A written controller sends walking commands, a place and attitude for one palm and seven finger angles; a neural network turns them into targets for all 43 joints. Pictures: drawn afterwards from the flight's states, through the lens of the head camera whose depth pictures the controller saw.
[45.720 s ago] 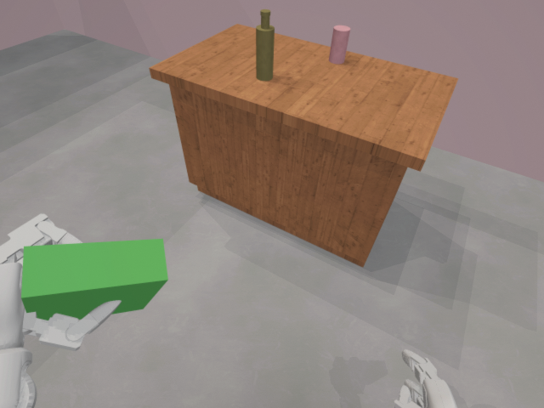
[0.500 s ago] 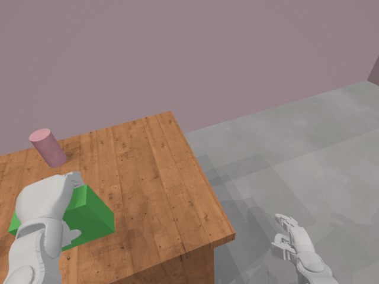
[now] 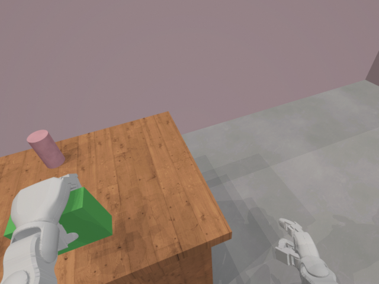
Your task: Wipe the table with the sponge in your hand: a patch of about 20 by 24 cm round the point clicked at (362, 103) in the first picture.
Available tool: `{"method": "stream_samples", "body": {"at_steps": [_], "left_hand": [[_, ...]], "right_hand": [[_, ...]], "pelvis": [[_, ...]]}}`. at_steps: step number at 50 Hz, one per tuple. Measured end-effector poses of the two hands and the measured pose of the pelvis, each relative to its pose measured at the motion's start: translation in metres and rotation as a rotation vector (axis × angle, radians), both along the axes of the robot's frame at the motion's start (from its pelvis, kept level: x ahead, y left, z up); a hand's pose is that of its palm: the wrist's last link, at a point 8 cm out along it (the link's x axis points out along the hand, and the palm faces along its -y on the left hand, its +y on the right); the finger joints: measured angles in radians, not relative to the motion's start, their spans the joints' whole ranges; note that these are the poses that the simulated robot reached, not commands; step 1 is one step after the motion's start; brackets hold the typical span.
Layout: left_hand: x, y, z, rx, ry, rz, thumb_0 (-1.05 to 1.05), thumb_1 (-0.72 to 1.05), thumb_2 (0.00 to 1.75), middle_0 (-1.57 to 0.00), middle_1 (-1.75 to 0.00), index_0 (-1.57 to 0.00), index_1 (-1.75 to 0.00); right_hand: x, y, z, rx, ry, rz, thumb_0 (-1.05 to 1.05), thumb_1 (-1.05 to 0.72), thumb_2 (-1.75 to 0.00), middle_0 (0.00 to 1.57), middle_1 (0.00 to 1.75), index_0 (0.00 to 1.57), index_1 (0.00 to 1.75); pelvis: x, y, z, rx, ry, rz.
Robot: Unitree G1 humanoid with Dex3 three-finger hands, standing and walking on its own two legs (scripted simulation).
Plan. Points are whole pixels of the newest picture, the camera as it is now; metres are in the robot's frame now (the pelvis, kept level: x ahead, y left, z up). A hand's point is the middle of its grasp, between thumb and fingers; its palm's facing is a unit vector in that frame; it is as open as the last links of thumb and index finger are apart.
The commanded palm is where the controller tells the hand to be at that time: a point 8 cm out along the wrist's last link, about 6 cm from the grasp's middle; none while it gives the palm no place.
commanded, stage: bring the sponge back beside the body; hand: left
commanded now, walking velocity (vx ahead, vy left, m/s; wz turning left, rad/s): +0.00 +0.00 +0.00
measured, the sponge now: (70, 228) +0.18 +0.29 +0.06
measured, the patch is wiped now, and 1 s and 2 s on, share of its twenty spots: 1.00 1.00 1.00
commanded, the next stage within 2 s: step back with the hand held close in 0.56 s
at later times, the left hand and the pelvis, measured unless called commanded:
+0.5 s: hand (61, 219) +0.18 +0.28 +0.10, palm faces +0.07 -0.13 -0.99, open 9.0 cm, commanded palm +0.14 +0.28 +0.18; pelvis -0.01 +0.00 +0.00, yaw +0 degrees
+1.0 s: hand (68, 204) +0.19 +0.25 +0.14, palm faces +0.33 -0.85 -0.41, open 9.0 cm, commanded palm +0.14 +0.30 +0.17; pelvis -0.01 +0.01 -0.01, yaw +2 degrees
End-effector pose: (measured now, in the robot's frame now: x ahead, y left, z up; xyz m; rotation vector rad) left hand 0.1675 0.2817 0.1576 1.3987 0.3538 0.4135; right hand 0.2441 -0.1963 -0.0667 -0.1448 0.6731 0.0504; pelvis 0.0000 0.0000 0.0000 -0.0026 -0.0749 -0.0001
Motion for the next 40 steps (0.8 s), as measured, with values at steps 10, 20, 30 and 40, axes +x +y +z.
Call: {"method": "stream_samples", "body": {"at_steps": [10,20,30,40], "left_hand": [[-0.006,-0.005,0.001,-0.001,-0.005,-0.019,-0.01,-0.46,1.11,-0.84,-1.44,-0.86,-1.46],[-0.01,-0.004,0.001,-0.004,-0.008,-0.002,-0.01,-0.46,1.11,-0.84,-1.44,-0.86,-1.46],[-0.011,-0.006,0.0,0.002,-0.001,-0.015,-0.01,-0.46,1.1,-0.84,-1.44,-0.86,-1.46],[-0.003,-0.003,0.004,-0.696,-0.341,-0.183,-0.01,-0.45,1.1,-0.84,-1.44,-0.86,-1.46]], "right_hand": [[0.0,-0.001,0.003,0.0,-0.02,0.001,0.01,-0.9,-0.9,0.2,0.3,0.2,0.3],[0.0,0.001,0.006,0.003,-0.033,0.007,0.01,-0.9,-0.9,0.2,0.3,0.2,0.3],[-0.003,0.001,0.005,0.002,-0.034,0.008,0.01,-0.9,-0.9,0.2,0.3,0.2,0.3],[-0.022,-0.003,0.01,-0.036,-0.067,-0.012,0.01,-0.9,-0.9,0.2,0.3,0.2,0.3]], "pelvis": [[-0.003,-0.002,0.0,0.001,-0.005,0.0],[-0.006,-0.003,0.0,0.001,-0.01,0.002],[-0.008,-0.003,0.0,0.001,-0.013,0.001],[-0.01,-0.004,-0.003,-0.013,0.05,0.024]]}}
